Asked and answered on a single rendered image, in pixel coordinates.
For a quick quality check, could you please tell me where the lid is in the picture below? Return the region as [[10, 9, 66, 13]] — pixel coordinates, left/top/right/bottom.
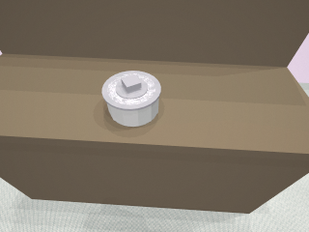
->
[[101, 71, 161, 111]]

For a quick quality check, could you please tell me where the table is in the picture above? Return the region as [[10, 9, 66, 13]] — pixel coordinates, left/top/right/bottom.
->
[[0, 0, 309, 214]]

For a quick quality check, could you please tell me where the pot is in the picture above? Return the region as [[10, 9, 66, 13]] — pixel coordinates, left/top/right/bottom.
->
[[107, 99, 159, 127]]

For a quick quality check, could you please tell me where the knob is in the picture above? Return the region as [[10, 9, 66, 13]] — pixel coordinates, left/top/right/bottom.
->
[[121, 74, 142, 92]]

